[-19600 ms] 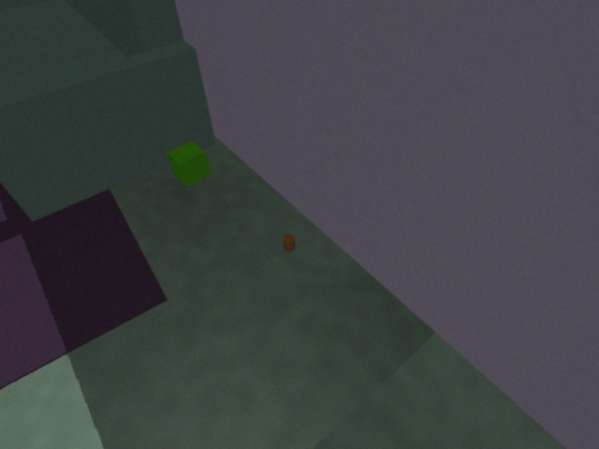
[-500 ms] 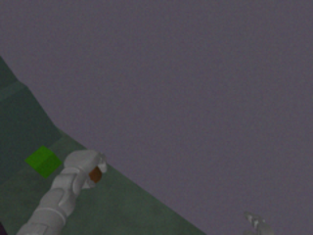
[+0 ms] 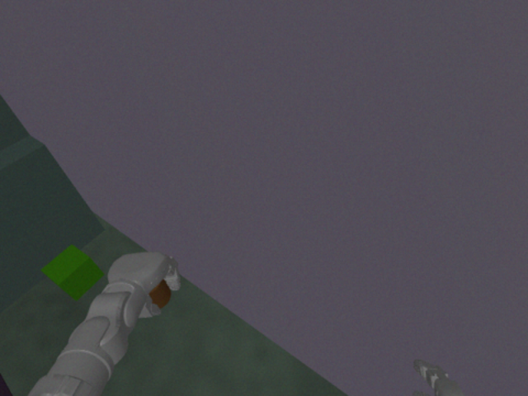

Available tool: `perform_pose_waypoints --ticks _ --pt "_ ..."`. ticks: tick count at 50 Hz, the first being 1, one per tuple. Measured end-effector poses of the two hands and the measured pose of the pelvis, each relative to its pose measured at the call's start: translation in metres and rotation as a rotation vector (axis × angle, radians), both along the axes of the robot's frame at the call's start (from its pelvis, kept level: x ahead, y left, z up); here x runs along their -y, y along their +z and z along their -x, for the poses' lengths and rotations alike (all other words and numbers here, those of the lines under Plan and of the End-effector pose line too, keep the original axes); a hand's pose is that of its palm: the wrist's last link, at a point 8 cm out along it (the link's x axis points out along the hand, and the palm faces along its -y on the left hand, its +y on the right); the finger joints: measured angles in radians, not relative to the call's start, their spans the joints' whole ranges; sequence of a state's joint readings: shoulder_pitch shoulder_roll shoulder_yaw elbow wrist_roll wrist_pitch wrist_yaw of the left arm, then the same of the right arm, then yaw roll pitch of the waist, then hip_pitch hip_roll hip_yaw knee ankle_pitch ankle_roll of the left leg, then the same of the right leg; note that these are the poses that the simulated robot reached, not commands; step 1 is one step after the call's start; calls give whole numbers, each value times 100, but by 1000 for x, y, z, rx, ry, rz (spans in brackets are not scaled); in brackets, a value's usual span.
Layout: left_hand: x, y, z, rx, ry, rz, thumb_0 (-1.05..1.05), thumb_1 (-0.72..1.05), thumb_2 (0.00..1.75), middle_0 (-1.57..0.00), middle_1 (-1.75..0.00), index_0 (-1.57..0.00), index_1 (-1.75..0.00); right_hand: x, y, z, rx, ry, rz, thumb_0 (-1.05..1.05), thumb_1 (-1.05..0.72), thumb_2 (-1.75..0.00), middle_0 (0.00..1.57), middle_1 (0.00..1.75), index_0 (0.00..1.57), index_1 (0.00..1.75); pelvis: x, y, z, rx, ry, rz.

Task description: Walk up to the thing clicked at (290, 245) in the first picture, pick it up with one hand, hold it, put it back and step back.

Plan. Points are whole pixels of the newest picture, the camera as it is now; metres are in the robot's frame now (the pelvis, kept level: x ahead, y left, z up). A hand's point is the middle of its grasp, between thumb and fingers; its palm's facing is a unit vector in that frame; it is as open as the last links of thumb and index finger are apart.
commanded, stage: hold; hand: left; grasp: from above
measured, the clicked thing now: (152, 289) +0.32 +0.23 -0.04
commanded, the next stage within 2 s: crouch in 0.02 s
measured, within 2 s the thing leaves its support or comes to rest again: neither
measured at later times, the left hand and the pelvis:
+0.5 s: hand (158, 321) +0.29 +0.23 -0.11, palm faces -0.47 -0.02 -0.88, open 6.7 cm; pelvis -0.01 +0.00 -0.02, yaw +1 degrees
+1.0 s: hand (188, 336) +0.35 +0.24 -0.36, palm faces -0.44 +0.01 -0.90, open 6.7 cm; pelvis -0.06 +0.01 -0.23, yaw +0 degrees
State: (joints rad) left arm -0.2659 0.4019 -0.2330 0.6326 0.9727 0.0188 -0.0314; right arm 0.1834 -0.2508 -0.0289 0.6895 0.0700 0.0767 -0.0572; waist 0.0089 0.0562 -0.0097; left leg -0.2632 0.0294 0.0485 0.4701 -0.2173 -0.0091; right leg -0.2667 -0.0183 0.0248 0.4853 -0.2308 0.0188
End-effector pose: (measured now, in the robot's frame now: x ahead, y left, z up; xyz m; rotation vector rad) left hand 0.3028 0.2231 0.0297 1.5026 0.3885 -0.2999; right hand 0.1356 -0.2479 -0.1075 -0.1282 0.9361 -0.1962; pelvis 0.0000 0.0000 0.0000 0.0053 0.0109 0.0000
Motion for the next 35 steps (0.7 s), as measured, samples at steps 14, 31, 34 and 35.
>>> perform_pose_waypoints --ticks 14,31,34,35 --pt "4 -16 5 -9 -4 4 -1 36 38 -75 -59 -90 -58 1 1 -3 -3 6 4 1 -91 -90 20 30 20 30 2 -1 0 -9 3 -2" --pt "-7 -138 -11 -6 -39 -64 -1 36 36 -76 -58 -93 -55 27 -60 52 -183 -6 112 1 -91 -90 20 30 20 30 -1 -64 20 -256 25 23" --pt "-8 -169 -20 6 -45 -78 -1 36 36 -76 -58 -93 -55 30 -86 71 -220 -23 131 1 -91 -90 20 30 20 30 -4 -90 26 -320 23 31" --pt "-8 -180 -23 8 -46 -81 -1 36 36 -76 -58 -93 -55 31 -96 77 -233 -28 135 1 -91 -89 20 30 20 30 -5 -99 29 -341 23 33"
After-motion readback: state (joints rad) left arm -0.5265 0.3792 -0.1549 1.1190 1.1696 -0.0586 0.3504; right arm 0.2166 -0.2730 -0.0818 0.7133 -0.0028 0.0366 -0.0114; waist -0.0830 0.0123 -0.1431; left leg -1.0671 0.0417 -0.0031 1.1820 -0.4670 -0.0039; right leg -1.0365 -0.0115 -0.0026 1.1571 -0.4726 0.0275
